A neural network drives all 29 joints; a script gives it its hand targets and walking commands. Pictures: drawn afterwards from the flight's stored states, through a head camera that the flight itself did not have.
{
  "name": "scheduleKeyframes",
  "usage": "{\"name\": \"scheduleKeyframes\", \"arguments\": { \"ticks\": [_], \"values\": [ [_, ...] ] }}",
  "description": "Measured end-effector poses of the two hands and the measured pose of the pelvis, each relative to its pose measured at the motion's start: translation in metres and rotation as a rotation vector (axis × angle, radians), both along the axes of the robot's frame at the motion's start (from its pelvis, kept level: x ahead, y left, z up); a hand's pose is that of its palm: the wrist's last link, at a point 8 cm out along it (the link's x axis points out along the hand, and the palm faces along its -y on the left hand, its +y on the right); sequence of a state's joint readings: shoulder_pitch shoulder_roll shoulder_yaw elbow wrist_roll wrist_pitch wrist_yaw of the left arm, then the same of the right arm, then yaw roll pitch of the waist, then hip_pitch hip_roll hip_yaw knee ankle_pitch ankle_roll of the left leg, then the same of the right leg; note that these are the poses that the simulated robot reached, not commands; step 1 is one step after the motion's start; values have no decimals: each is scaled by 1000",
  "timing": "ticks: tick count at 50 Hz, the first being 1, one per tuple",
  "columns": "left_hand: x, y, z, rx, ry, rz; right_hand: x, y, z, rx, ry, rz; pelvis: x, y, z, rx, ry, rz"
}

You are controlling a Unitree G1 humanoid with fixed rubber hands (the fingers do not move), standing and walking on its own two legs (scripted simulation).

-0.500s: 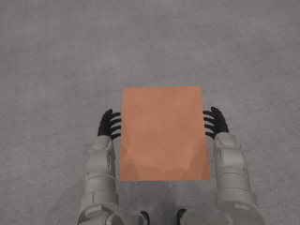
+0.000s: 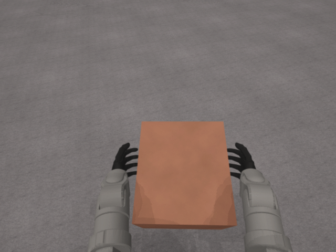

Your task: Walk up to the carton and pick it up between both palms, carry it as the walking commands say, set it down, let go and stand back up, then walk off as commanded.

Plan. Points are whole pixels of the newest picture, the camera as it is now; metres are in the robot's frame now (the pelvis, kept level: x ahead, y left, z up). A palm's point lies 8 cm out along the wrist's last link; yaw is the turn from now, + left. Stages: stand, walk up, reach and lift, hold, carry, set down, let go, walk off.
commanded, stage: reach and lift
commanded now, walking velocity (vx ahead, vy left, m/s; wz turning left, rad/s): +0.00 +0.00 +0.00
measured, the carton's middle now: (182, 176) +0.34 +0.00 -0.07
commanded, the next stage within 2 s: hold in 1.28 s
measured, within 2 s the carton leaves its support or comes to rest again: neither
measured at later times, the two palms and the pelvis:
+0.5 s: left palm (111, 169) +0.30 +0.16 +0.06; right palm (250, 168) +0.30 -0.15 +0.06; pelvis +0.00 +0.00 +0.01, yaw +0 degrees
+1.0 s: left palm (110, 172) +0.29 +0.16 +0.06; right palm (249, 169) +0.29 -0.15 +0.06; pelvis +0.00 +0.01 +0.01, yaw +0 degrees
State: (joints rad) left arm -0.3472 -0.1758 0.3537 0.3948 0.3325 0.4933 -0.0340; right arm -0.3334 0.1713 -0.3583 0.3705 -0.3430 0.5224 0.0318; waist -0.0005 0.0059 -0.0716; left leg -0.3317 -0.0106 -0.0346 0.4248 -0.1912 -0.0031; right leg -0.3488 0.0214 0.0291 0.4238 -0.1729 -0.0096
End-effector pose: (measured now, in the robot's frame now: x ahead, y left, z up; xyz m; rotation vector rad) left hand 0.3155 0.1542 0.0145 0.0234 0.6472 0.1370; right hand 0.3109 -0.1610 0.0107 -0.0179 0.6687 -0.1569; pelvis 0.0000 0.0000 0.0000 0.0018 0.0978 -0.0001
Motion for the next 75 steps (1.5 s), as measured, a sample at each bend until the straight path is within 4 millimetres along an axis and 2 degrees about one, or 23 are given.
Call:
{"name": "scheduleKeyframes", "arguments": {
  "ticks": [13, 23, 56, 75],
  "values": [
    [-14, 7, 33, -5, -24, 13, -8, 7, 35, -3, -26, 14, 5, 1, 5, -3, -142, 7],
    [-18, 7, 48, -1, -27, 15, -15, 8, 50, -5, -33, 0, 1, 4, 6, -2, -217, 5],
    [-25, 8, 45, 21, -8, 11, -17, 9, 50, -8, -31, 12, 1, 4, 6, 0, -231, 3],
    [-34, 6, 41, 25, 1, -5, -28, 5, 47, -9, -27, 20, 3, 2, 6, -1, -245, 8]
  ]
}}
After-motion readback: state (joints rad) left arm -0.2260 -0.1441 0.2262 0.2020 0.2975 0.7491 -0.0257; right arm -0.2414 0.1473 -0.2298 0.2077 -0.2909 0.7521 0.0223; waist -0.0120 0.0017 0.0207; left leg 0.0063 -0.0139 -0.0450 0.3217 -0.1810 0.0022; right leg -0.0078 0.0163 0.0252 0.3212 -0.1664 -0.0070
